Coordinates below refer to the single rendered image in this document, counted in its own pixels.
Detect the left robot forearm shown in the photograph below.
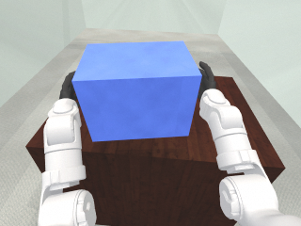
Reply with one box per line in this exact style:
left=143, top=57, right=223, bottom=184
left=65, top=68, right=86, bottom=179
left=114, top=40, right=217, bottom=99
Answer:
left=38, top=98, right=87, bottom=226

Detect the robot left hand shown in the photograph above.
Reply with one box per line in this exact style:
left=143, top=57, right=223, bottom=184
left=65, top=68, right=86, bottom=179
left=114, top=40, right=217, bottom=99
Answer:
left=59, top=71, right=80, bottom=107

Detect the carton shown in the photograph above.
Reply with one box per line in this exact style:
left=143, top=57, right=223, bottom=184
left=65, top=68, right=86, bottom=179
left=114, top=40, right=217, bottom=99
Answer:
left=71, top=40, right=202, bottom=142

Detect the left robot upper arm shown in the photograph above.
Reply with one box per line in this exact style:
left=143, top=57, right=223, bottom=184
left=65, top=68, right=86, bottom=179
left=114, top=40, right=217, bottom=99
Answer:
left=39, top=189, right=97, bottom=226

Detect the pedestal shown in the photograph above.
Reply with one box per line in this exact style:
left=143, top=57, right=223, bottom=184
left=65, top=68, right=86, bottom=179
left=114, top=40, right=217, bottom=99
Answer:
left=25, top=76, right=286, bottom=226

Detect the right robot forearm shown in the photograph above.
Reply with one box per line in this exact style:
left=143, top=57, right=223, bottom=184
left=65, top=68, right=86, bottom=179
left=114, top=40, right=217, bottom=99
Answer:
left=199, top=89, right=278, bottom=209

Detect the robot right hand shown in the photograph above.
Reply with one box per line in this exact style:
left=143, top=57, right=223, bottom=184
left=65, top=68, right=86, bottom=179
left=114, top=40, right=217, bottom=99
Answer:
left=198, top=61, right=216, bottom=100

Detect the right robot upper arm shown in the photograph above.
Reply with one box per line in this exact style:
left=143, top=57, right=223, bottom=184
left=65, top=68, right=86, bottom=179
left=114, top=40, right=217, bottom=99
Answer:
left=219, top=173, right=301, bottom=226

